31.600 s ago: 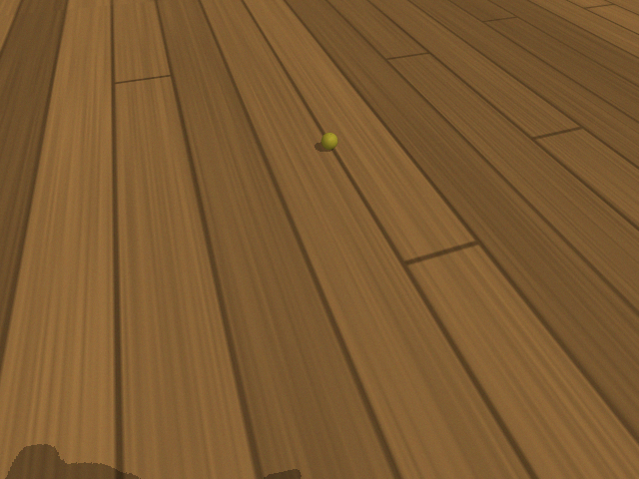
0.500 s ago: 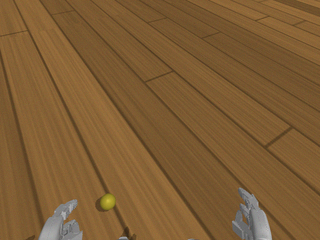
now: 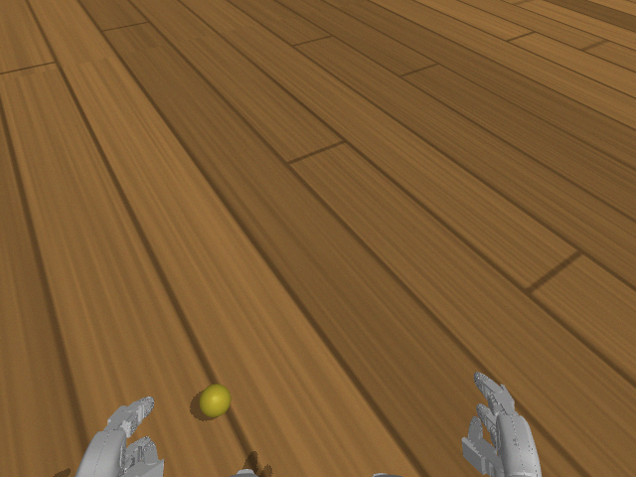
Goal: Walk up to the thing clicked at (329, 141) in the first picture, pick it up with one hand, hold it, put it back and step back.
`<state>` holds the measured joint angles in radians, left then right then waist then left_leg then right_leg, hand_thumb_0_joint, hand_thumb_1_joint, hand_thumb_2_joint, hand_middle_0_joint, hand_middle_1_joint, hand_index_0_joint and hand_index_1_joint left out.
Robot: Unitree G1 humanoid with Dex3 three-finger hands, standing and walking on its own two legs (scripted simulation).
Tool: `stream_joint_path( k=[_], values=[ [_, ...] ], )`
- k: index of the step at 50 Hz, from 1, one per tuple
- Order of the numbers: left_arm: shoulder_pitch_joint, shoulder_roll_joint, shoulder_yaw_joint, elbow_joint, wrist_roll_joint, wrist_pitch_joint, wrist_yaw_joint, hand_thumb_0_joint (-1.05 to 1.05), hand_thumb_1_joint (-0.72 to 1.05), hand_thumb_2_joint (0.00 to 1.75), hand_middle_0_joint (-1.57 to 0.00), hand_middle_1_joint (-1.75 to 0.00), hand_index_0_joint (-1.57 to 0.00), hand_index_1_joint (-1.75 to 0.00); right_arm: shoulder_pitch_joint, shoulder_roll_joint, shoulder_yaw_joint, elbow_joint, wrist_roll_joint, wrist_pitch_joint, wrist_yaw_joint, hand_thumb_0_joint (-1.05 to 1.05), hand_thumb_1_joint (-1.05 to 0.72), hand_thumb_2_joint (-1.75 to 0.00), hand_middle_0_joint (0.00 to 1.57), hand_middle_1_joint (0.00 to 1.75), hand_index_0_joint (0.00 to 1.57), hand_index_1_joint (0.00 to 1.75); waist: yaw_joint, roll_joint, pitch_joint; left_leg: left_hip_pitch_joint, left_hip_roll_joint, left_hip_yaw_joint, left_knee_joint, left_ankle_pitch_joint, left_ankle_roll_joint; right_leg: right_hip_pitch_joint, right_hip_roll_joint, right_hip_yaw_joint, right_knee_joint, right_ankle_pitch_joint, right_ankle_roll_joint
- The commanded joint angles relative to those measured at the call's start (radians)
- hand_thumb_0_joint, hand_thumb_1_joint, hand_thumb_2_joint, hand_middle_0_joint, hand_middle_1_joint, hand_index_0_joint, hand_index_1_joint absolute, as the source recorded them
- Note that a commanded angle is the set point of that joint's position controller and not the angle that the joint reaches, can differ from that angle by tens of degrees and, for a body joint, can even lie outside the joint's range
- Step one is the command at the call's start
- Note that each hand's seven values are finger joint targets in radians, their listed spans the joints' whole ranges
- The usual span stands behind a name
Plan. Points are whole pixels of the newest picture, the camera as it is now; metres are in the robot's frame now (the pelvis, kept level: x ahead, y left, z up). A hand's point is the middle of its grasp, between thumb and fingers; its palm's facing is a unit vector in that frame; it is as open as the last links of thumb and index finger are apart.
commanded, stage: stand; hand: left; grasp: from above
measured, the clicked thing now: (215, 400) +0.45 +0.25 -0.67
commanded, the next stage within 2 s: none
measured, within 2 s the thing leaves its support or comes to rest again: neither
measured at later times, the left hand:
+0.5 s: hand out of the picture +0.05 +0.25 -0.11, palm faces +0.04 -0.94 -0.34, open 7.4 cm
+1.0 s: hand out of the picture +0.03 +0.25 -0.10, palm faces +0.03 -0.94 -0.35, open 7.4 cm
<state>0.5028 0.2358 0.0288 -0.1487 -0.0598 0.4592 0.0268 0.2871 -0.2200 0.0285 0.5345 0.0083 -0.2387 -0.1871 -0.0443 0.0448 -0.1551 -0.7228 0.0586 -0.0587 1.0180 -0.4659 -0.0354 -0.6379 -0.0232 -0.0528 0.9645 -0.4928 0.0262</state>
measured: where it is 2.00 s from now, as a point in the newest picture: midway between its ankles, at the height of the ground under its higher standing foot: outside the picture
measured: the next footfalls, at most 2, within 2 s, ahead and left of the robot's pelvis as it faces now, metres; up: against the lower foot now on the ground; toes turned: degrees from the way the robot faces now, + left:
none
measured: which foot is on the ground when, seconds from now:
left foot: down 0.00-1.00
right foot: down 0.00-1.00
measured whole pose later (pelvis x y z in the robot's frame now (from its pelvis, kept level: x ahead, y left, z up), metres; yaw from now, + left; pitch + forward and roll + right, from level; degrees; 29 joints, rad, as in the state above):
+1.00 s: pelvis -0.01 +0.01 +0.07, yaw +1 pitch -5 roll +0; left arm 0.17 0.30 0.03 1.14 0.03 0.00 0.03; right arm 0.15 -0.30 -0.03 1.11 -0.02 0.01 -0.01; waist 0.01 0.02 0.07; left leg -0.16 0.02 -0.02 0.42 -0.18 -0.02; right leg -0.09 -0.06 -0.04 0.39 -0.21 0.04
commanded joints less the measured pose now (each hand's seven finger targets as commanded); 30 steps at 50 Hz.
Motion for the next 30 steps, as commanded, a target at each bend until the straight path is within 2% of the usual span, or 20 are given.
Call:
stream_joint_path(
  k=[1, 2, 3, 4, 5, 6, 8, 10, 12, 14, 17, 19, 20, 21, 22, 24, 26, 28, 30],
  values=[
    [-0.019, 0.102, 0.063, -0.197, 0.007, -0.051, 0.005, 0.0, 0.9, 0.9, -0.2, -0.3, -0.2, -0.3, -0.069, -0.129, -0.056, -0.163, -0.003, -0.056, -0.013, 0.0, -0.9, -0.9, 0.2, 0.3, 0.2, 0.3, 0.002, 0.012, -0.076, 0.129, -0.044, 0.021, -0.179, 0.123, 0.042, -0.004, 0.046, -0.024, -0.17, 0.131, -0.023],
    [-0.302, 0.188, 0.066, 0.154, 0.124, -0.264, 0.043, 0.0, 0.9, 0.9, -0.2, -0.3, -0.2, -0.3, -0.128, -0.238, -0.091, 0.099, -0.113, 0.054, 0.046, 0.0, -0.9, -0.9, 0.2, 0.3, 0.2, 0.3, 0.084, -0.051, 0.14, 0.145, -0.009, -0.016, -0.238, 0.358, 0.092, 0.209, -0.032, 0.039, -0.192, 0.18, -0.054],
    [-0.204, 0.207, 0.087, 0.339, 0.132, -0.33, 0.036, 0.0, 0.9, 0.9, -0.2, -0.3, -0.2, -0.3, -0.129, -0.248, -0.107, 0.105, -0.119, 0.097, 0.08, 0.0, -0.9, -0.9, 0.2, 0.3, 0.2, 0.3, 0.083, -0.112, 0.057, 0.199, -0.026, 0.029, -0.219, 0.335, 0.101, 0.236, -0.058, 0.113, -0.236, 0.174, -0.091],
    [-0.193, 0.212, 0.082, 0.378, 0.126, -0.362, 0.029, 0.0, 0.9, 0.9, -0.2, -0.3, -0.2, -0.3, -0.128, -0.254, -0.113, 0.072, -0.124, 0.118, 0.097, 0.0, -0.9, -0.9, 0.2, 0.3, 0.2, 0.3, 0.061, -0.097, 0.059, 0.241, -0.03, 0.003, -0.226, 0.32, 0.106, 0.169, -0.048, 0.14, -0.255, 0.177, -0.107],
    [-0.2, 0.222, 0.068, 0.428, 0.13, -0.386, 0.024, 0.0, 0.9, 0.9, -0.2, -0.3, -0.2, -0.3, -0.136, -0.253, -0.111, 0.083, -0.117, 0.128, 0.116, 0.0, -0.9, -0.9, 0.2, 0.3, 0.2, 0.3, 0.068, -0.054, 0.034, 0.285, -0.03, -0.012, -0.24, 0.319, 0.108, 0.208, -0.051, 0.131, -0.235, 0.198, -0.101],
    [-0.23, 0.217, 0.064, 0.469, 0.134, -0.4, 0.02, 0.0, 0.9, 0.9, -0.2, -0.3, -0.2, -0.3, -0.124, -0.232, -0.108, 0.124, -0.09, 0.132, 0.137, 0.0, -0.9, -0.9, 0.2, 0.3, 0.2, 0.3, 0.067, -0.044, 0.006, 0.314, -0.03, 0.0, -0.253, 0.324, 0.103, 0.25, -0.067, 0.136, -0.229, 0.244, -0.095],
    [-0.264, 0.213, 0.067, 0.559, 0.119, -0.406, 0.014, 0.0, 0.9, 0.9, -0.2, -0.3, -0.2, -0.3, -0.138, -0.217, -0.108, 0.152, -0.058, 0.144, 0.164, 0.0, -0.9, -0.9, 0.2, 0.3, 0.2, 0.3, 0.073, -0.092, 0.023, 0.336, -0.044, 0.016, -0.267, 0.268, 0.095, 0.243, -0.072, 0.13, -0.285, 0.211, -0.079],
    [-0.299, 0.219, 0.066, 0.642, 0.118, -0.421, 0.018, 0.0, 0.9, 0.9, -0.2, -0.3, -0.2, -0.3, -0.14, -0.204, -0.112, 0.194, -0.052, 0.162, 0.177, 0.0, -0.9, -0.9, 0.2, 0.3, 0.2, 0.3, 0.065, -0.138, 0.069, 0.337, -0.048, 0.021, -0.288, 0.198, 0.087, 0.235, -0.094, 0.158, -0.357, 0.143, -0.074],
    [-0.316, 0.215, 0.066, 0.716, 0.115, -0.44, 0.017, 0.0, 0.9, 0.9, -0.2, -0.3, -0.2, -0.3, -0.134, -0.219, -0.119, 0.231, -0.059, 0.171, 0.178, 0.0, -0.9, -0.9, 0.2, 0.3, 0.2, 0.3, 0.06, -0.085, 0.05, 0.403, -0.031, 0.004, -0.319, 0.274, 0.093, 0.257, -0.085, 0.129, -0.348, 0.23, -0.059],
    [-0.321, 0.205, 0.067, 0.785, 0.107, -0.449, 0.019, 0.0, 0.9, 0.9, -0.2, -0.3, -0.2, -0.3, -0.14, -0.232, -0.119, 0.26, -0.065, 0.177, 0.174, 0.0, -0.9, -0.9, 0.2, 0.3, 0.2, 0.3, 0.067, -0.011, 0.095, 0.391, -0.002, -0.043, -0.409, 0.239, 0.1, 0.278, -0.057, 0.092, -0.339, 0.212, -0.044],
    [-0.309, 0.203, 0.065, 0.88, 0.103, -0.463, 0.018, 0.0, 0.9, 0.9, -0.2, -0.3, -0.2, -0.3, -0.146, -0.23, -0.116, 0.302, -0.059, 0.186, 0.168, 0.0, -0.9, -0.9, 0.2, 0.3, 0.2, 0.3, 0.073, -0.006, 0.091, 0.438, 0.018, -0.057, -0.447, 0.344, 0.098, 0.336, -0.054, 0.074, -0.363, 0.296, -0.041],
    [-0.309, 0.206, 0.063, 0.934, 0.1, -0.464, 0.019, 0.0, 0.9, 0.9, -0.2, -0.3, -0.2, -0.3, -0.14, -0.24, -0.115, 0.331, -0.054, 0.193, 0.162, 0.0, -0.9, -0.9, 0.2, 0.3, 0.2, 0.3, 0.068, -0.001, 0.116, 0.441, 0.022, -0.063, -0.492, 0.321, 0.092, 0.367, -0.054, 0.073, -0.401, 0.3, -0.04],
    [-0.3, 0.207, 0.063, 0.961, 0.1, -0.465, 0.02, 0.0, 0.9, 0.9, -0.2, -0.3, -0.2, -0.3, -0.145, -0.243, -0.116, 0.347, -0.053, 0.194, 0.159, 0.0, -0.9, -0.9, 0.2, 0.3, 0.2, 0.3, 0.073, -0.004, 0.102, 0.478, 0.021, -0.055, -0.487, 0.363, 0.089, 0.383, -0.063, 0.078, -0.421, 0.328, -0.043],
    [-0.301, 0.207, 0.06, 0.985, 0.097, -0.464, 0.02, 0.0, 0.9, 0.9, -0.2, -0.3, -0.2, -0.3, -0.14, -0.246, -0.113, 0.359, -0.052, 0.2, 0.158, 0.0, -0.9, -0.9, 0.2, 0.3, 0.2, 0.3, 0.067, 0.009, 0.128, 0.456, 0.027, -0.063, -0.525, 0.318, 0.089, 0.395, -0.058, 0.072, -0.441, 0.305, -0.041],
    [-0.302, 0.212, 0.061, 1.007, 0.097, -0.465, 0.02, 0.0, 0.9, 0.9, -0.2, -0.3, -0.2, -0.3, -0.143, -0.249, -0.113, 0.372, -0.05, 0.201, 0.155, 0.0, -0.9, -0.9, 0.2, 0.3, 0.2, 0.3, 0.069, 0.004, 0.127, 0.476, 0.027, -0.062, -0.539, 0.334, 0.085, 0.416, -0.063, 0.076, -0.455, 0.318, -0.042],
    [-0.295, 0.212, 0.055, 1.051, 0.096, -0.465, 0.019, 0.0, 0.9, 0.9, -0.2, -0.3, -0.2, -0.3, -0.142, -0.253, -0.11, 0.395, -0.047, 0.208, 0.153, 0.0, -0.9, -0.9, 0.2, 0.3, 0.2, 0.3, 0.066, 0.004, 0.149, 0.483, 0.031, -0.066, -0.583, 0.27, 0.08, 0.433, -0.064, 0.076, -0.502, 0.293, -0.038],
    [-0.296, 0.226, 0.055, 1.088, 0.097, -0.468, 0.02, 0.0, 0.9, 0.9, -0.2, -0.3, -0.2, -0.3, -0.142, -0.254, -0.108, 0.419, -0.042, 0.21, 0.152, 0.0, -0.9, -0.9, 0.2, 0.3, 0.2, 0.3, 0.064, -0.018, 0.148, 0.522, 0.028, -0.054, -0.586, 0.31, 0.075, 0.453, -0.077, 0.085, -0.54, 0.327, -0.038],
    [-0.319, 0.228, 0.051, 1.113, 0.095, -0.469, 0.02, 0.0, 0.9, 0.9, -0.2, -0.3, -0.2, -0.3, -0.141, -0.25, -0.105, 0.44, -0.039, 0.215, 0.152, 0.0, -0.9, -0.9, 0.2, 0.3, 0.2, 0.3, 0.058, -0.032, 0.178, 0.521, 0.026, -0.052, -0.621, 0.28, 0.067, 0.458, -0.08, 0.086, -0.571, 0.3, -0.035],
    [-0.318, 0.231, 0.049, 1.136, 0.094, -0.47, 0.02, 0.0, 0.9, 0.9, -0.2, -0.3, -0.2, -0.3, -0.138, -0.257, -0.106, 0.457, -0.035, 0.216, 0.151, 0.0, -0.9, -0.9, 0.2, 0.3, 0.2, 0.3, 0.059, -0.019, 0.166, 0.545, 0.033, -0.05, -0.631, 0.321, 0.068, 0.486, -0.087, 0.086, -0.589, 0.321, -0.034]
  ],
)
